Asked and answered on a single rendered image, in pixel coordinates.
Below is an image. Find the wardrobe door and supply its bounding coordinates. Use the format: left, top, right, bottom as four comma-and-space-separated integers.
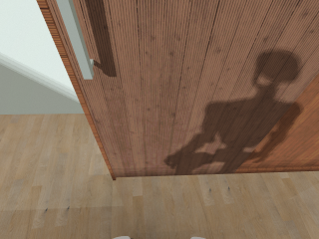
238, 74, 319, 169
47, 0, 319, 178

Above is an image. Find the handle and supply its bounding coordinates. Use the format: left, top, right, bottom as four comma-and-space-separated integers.
56, 0, 94, 80

